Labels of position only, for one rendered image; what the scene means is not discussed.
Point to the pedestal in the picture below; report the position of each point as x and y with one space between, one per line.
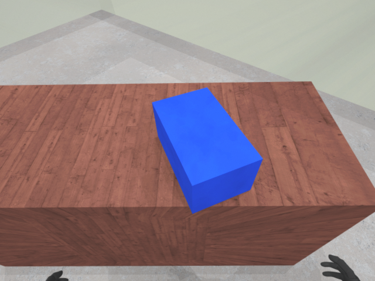
85 181

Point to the carton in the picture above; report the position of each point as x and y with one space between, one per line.
211 158

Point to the robot right hand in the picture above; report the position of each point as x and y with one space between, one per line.
346 273

